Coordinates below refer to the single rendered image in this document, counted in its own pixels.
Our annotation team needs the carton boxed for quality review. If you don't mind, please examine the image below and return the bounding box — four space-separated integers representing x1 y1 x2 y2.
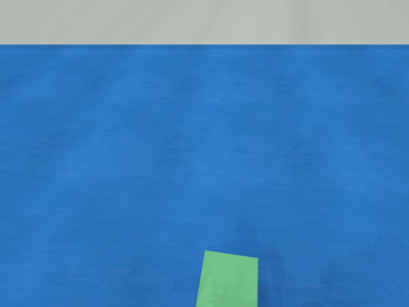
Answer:
196 250 258 307

